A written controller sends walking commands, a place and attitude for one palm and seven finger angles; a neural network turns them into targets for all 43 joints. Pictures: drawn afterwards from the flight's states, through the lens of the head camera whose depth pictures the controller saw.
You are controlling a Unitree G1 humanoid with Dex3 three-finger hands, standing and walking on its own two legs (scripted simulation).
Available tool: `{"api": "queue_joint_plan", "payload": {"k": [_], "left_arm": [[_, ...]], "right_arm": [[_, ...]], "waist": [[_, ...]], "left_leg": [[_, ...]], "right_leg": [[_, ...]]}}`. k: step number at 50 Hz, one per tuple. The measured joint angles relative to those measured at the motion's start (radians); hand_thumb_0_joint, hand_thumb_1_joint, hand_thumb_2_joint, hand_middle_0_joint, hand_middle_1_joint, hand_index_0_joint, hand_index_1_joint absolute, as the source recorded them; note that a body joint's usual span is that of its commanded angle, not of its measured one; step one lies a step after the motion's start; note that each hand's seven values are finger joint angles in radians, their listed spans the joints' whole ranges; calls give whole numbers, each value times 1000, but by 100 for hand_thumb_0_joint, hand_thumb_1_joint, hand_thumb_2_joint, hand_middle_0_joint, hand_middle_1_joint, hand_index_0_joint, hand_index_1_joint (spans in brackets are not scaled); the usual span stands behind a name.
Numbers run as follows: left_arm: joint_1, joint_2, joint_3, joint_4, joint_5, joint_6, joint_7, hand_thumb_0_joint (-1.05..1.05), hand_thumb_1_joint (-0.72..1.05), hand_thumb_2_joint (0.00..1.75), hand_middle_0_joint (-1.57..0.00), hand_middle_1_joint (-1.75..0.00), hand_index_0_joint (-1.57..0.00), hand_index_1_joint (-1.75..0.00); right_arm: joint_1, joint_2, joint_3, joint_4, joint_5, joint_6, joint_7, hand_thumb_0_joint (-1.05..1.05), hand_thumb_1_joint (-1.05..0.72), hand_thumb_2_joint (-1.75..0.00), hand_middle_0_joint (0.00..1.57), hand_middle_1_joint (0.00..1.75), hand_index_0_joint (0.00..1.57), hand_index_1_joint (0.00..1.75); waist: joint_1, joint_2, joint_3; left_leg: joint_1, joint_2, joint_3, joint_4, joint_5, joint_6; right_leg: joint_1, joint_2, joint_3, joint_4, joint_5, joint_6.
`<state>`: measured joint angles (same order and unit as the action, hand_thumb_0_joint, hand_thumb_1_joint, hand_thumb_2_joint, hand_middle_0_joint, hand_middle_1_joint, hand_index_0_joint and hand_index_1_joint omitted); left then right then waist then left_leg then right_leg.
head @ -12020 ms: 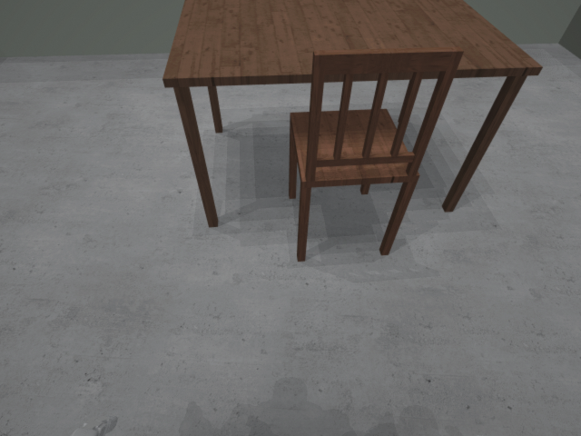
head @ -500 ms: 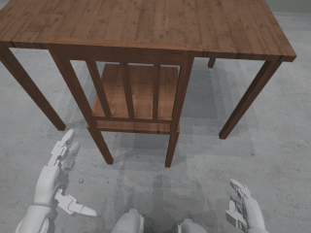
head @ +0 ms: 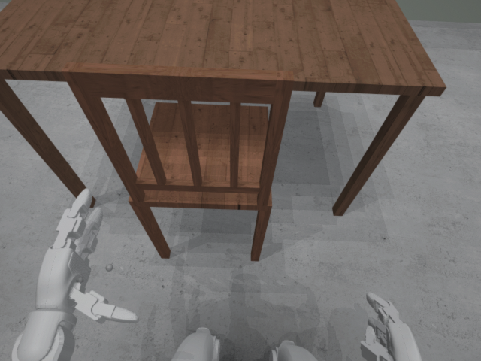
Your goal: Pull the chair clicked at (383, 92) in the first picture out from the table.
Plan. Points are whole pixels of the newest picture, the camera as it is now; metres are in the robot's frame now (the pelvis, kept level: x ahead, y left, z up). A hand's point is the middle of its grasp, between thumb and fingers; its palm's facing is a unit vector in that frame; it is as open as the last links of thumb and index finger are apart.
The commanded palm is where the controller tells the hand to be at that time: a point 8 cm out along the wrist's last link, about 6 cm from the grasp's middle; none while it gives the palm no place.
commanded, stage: raise the hand toward the chair's back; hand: left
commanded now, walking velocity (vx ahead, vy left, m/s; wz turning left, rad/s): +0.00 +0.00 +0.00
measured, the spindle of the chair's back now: (192, 147) +0.53 +0.13 -0.01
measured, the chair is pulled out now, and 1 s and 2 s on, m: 0.00 0.00 0.00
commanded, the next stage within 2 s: aim the fingers beside a spindle in 0.14 s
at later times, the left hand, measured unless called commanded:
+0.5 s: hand (134, 262) +0.26 +0.18 +0.03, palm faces -0.01 -1.00 -0.01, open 16.9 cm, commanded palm +0.24 +0.24 +0.03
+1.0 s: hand (167, 235) +0.32 +0.14 +0.01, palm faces -0.01 -1.00 -0.03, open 16.9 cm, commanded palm +0.30 +0.20 +0.01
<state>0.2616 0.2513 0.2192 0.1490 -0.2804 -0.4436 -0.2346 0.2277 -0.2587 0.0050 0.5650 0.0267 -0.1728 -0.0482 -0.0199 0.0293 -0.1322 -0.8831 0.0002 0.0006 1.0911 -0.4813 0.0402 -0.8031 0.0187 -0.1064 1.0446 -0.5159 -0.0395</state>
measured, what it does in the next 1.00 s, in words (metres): stands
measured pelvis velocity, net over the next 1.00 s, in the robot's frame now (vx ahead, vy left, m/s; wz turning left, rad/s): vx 0.00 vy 0.00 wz -0.01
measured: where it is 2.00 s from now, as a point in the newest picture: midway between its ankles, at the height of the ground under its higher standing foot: outside the picture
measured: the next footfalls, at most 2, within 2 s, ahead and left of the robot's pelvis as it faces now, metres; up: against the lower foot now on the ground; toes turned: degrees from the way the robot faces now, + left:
none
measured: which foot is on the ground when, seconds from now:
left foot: down 0.00-1.00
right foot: down 0.00-1.00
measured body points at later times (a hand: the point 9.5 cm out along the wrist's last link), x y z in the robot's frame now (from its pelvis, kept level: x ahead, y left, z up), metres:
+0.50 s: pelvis +0.00 +0.00 -0.01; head +0.08 +0.01 +0.44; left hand +0.25 +0.23 +0.03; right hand +0.18 -0.24 -0.09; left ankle +0.03 +0.09 -0.66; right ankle +0.00 -0.10 -0.66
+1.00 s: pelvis +0.00 +0.00 -0.02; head +0.09 +0.00 +0.42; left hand +0.31 +0.20 +0.01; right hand +0.15 -0.25 -0.12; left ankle +0.03 +0.09 -0.66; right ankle +0.00 -0.10 -0.66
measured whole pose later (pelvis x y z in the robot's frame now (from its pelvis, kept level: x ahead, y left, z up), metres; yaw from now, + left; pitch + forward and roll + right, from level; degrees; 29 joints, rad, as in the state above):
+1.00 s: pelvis +0.00 +0.00 -0.02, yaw -1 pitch +19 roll -2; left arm -0.02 0.18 0.08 0.30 -0.17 -0.43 -0.08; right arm 0.20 -0.25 0.01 0.57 0.00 -0.09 -0.01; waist -0.03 0.03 -0.15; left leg -1.01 0.00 0.01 1.18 -0.51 0.04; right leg -0.94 0.02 -0.10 1.16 -0.55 -0.04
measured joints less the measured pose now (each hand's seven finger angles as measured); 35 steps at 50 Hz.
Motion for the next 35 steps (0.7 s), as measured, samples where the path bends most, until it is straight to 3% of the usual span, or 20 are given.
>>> {"api": "queue_joint_plan", "payload": {"k": [5,12,15,20,28,35], "left_arm": [[24,2,-24,-14,0,42,-31,-1,-49,30,-6,-8,-6,-8],[24,-4,-10,-32,-4,-3,-7,-1,-49,30,-7,-8,-6,-8],[-2,-3,-8,-4,-6,9,-12,-1,-49,30,-6,-8,-6,-8],[-13,-20,-62,-8,7,36,-21,-1,-49,30,-6,-8,-6,-8],[-72,-39,-88,-6,50,5,55,-1,-49,30,-7,-8,-6,-8],[-113,-42,-97,29,58,30,80,-1,-49,30,-6,-8,-6,-8]], "right_arm": [[-7,8,5,-9,4,1,-4,1,-91,-90,21,30,21,30],[-13,17,11,-6,-1,-6,-3,1,-90,-90,21,30,21,30],[-17,12,14,-10,1,-4,-1,1,-90,-90,21,30,21,30],[-14,5,13,-14,-1,-8,-2,1,-90,-90,21,30,21,30],[-17,11,9,-12,-15,7,12,1,-90,-90,21,30,21,30],[-14,10,8,-13,-14,38,22,1,-90,-90,21,30,21,30]], "waist": [[3,3,6],[7,3,-5],[8,6,-3],[8,9,-1],[-3,-3,-6],[-4,5,-9]], "left_leg": [[9,2,1,-8,3,1],[9,0,-2,-8,2,1],[-4,-2,-6,4,-1,1],[-15,-4,-5,13,-4,4],[-49,-2,6,39,-13,3],[-73,0,8,56,-19,3]], "right_leg": [[10,2,2,-11,5,1],[12,1,-2,-12,4,1],[1,-1,-6,0,-1,1],[-10,-4,-5,8,-4,4],[-52,-5,4,44,-15,3],[-77,-4,7,63,-21,2]]}}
